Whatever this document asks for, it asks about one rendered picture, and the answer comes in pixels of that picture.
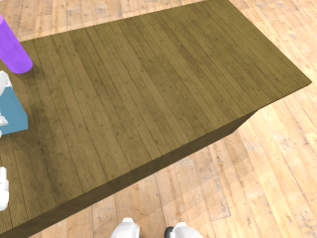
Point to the table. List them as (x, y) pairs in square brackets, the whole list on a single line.
[(111, 104)]

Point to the sponge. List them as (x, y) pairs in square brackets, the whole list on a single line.
[(13, 111)]

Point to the left robot hand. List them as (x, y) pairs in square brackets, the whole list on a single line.
[(4, 82)]

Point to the right robot foot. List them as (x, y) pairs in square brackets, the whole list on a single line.
[(167, 232)]

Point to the robot left shin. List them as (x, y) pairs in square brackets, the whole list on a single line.
[(128, 219)]

